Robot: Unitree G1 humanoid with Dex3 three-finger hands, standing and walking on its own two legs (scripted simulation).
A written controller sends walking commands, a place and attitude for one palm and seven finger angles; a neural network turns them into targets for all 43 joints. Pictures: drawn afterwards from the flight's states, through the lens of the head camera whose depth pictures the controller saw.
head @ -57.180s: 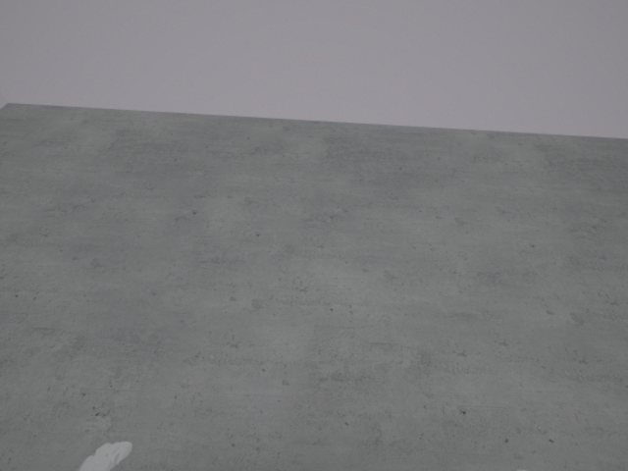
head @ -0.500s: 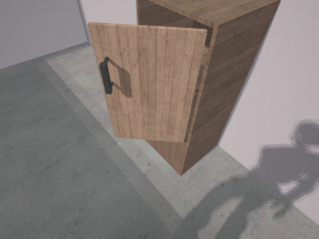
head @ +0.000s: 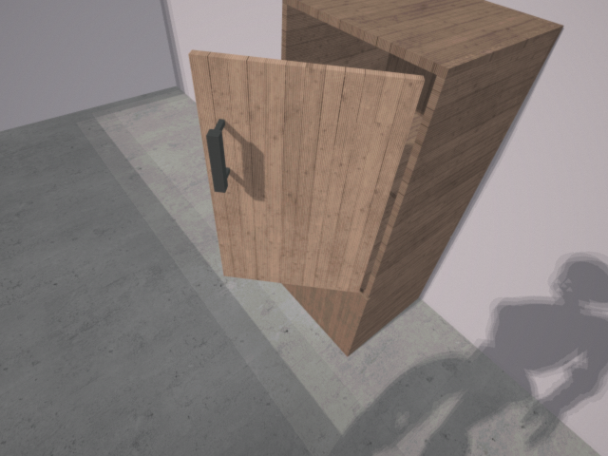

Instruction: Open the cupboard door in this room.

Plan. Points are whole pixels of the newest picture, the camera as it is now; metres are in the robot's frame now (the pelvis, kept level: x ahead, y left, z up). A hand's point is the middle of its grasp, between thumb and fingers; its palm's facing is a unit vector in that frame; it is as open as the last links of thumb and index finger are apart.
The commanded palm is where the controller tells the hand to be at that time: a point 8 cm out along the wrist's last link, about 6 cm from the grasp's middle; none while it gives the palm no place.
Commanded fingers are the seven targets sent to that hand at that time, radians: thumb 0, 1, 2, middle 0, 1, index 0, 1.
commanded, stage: come to a stop and stand still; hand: left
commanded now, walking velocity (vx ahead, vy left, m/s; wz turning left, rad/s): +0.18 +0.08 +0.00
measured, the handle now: (220, 156) +0.59 +0.21 +0.06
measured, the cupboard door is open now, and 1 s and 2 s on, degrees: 45 45 45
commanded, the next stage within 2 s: look again from close up in 1.24 s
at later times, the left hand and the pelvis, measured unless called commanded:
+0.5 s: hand (197, 449) +0.17 +0.17 -0.17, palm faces +0.02 -0.97 -0.22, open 7.3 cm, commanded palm none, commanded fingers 0.00 0.90 0.90 -0.20 -0.30 -0.20 -0.30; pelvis +0.07 -0.01 +0.00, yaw +1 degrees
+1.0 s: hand out of the picture +0.02 +0.19 -0.17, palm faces +0.07 -0.98 -0.20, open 7.4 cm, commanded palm none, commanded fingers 0.00 0.90 0.90 -0.20 -0.30 -0.20 -0.30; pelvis +0.03 +0.01 +0.01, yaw +1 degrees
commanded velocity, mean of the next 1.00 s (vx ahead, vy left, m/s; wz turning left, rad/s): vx -0.06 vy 0.00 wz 0.00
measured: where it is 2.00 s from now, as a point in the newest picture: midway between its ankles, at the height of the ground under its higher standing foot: outside the picture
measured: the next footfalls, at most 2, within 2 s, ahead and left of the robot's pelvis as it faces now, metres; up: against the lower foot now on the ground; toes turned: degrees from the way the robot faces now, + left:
right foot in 0.42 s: +0.16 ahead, -0.11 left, +0.00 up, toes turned -4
left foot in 0.72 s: +0.09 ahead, +0.13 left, +0.00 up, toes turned +4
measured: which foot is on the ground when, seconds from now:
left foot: down 0.00-0.44, up 0.46-0.70, down 0.72-1.00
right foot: down 0.00-0.02, up 0.04-0.40, down 0.42-0.74, up 0.76-0.90, down 0.92-1.00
